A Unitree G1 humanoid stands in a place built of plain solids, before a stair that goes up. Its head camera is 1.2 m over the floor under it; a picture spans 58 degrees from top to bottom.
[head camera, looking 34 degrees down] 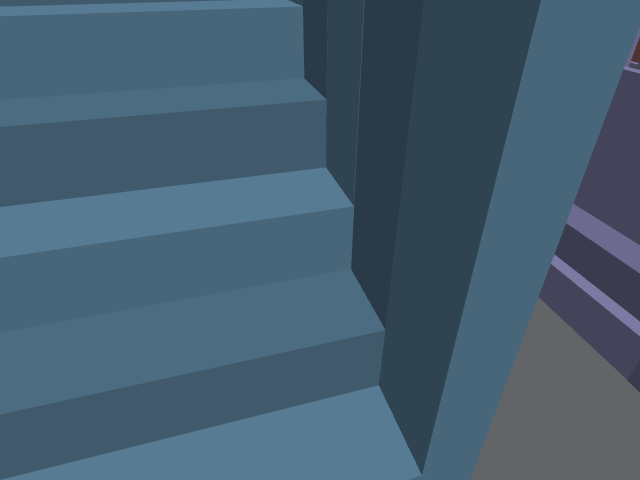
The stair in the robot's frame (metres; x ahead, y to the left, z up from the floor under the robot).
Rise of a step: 0.21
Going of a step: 0.25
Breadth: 1.34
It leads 16 degrees to the left of straight ahead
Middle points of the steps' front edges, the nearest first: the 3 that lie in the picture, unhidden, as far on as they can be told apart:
0.58 0.46 0.42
0.82 0.53 0.63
1.07 0.60 0.84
